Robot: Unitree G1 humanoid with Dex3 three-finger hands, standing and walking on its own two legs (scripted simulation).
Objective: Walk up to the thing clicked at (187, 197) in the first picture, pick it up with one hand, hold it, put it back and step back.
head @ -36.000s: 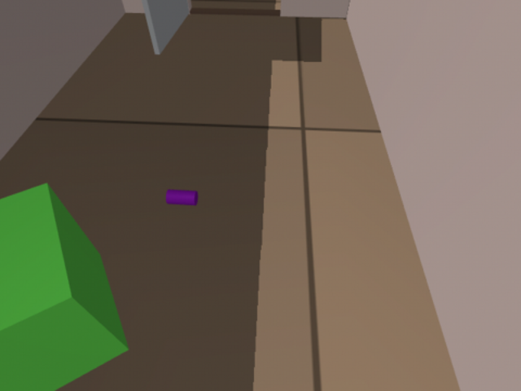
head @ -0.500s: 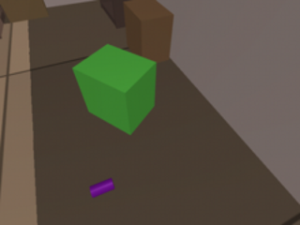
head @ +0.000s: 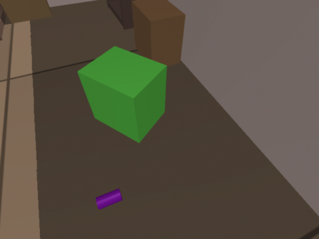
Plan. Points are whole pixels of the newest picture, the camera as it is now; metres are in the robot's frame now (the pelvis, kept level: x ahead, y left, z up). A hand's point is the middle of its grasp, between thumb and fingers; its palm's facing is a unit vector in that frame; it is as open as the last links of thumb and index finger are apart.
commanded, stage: stand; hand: left
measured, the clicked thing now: (109, 198) +0.44 +0.30 -0.75
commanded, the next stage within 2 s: walk up in 0.12 s
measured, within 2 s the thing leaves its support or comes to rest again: neither
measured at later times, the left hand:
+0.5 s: hand out of the picture +0.08 +0.34 -0.17, palm faces -0.01 -0.93 -0.36, open 7.4 cm
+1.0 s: hand (65, 208) +0.23 +0.29 -0.16, palm faces -0.06 -0.95 -0.31, open 7.4 cm
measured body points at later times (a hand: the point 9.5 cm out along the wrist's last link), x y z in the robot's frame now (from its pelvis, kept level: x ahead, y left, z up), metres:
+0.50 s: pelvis +0.05 +0.06 -0.01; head +0.08 +0.09 +0.44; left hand +0.09 +0.39 -0.15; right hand +0.10 -0.25 -0.12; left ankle +0.06 +0.16 -0.75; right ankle +0.01 -0.10 -0.70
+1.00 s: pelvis +0.08 +0.05 -0.01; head +0.12 +0.06 +0.44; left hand +0.23 +0.34 -0.14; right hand +0.17 -0.26 -0.13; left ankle +0.06 +0.17 -0.75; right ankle +0.09 -0.07 -0.75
